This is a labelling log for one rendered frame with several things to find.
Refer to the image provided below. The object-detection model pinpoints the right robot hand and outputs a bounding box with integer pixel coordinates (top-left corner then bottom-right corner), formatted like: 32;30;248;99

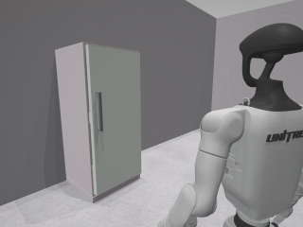
271;207;294;225

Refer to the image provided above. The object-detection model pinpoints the robot left forearm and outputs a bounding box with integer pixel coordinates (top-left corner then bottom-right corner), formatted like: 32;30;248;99
157;184;198;227

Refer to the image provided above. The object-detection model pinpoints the fridge door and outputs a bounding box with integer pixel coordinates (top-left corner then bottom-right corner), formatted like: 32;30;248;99
85;44;142;196

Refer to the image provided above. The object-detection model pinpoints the left robot upper arm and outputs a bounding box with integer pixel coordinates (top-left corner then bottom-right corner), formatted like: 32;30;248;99
187;107;246;218

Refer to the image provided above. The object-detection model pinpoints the robot right forearm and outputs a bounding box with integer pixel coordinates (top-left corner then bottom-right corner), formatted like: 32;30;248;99
288;182;303;208

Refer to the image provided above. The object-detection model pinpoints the robot head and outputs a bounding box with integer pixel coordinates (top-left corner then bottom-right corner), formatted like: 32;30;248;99
239;23;303;112

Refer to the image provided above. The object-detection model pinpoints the robot torso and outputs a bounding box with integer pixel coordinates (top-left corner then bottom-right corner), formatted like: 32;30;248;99
222;97;303;227

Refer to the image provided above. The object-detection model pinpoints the handle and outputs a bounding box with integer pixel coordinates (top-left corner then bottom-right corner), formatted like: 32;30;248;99
96;92;103;131

